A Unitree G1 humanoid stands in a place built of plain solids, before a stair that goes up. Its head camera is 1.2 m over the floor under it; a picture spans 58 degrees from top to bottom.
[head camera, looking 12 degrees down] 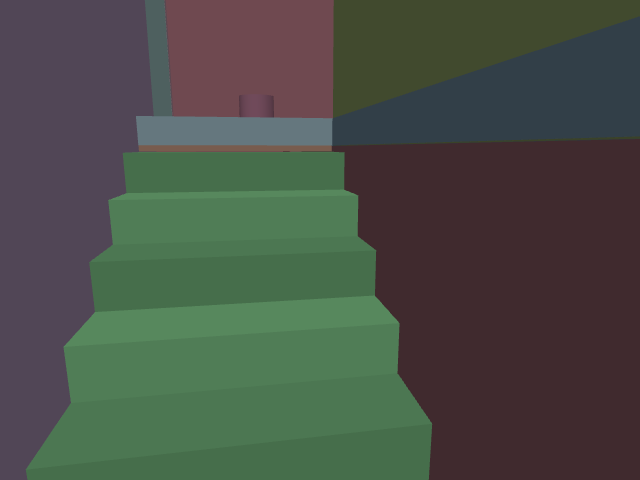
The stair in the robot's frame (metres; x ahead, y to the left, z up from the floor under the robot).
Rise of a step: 0.17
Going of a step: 0.26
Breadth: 0.96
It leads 10 degrees to the left of straight ahead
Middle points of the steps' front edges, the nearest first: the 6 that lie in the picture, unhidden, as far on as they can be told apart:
0.91 0.18 0.51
1.17 0.22 0.68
1.42 0.27 0.84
1.68 0.31 1.01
1.93 0.36 1.18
2.22 0.41 1.35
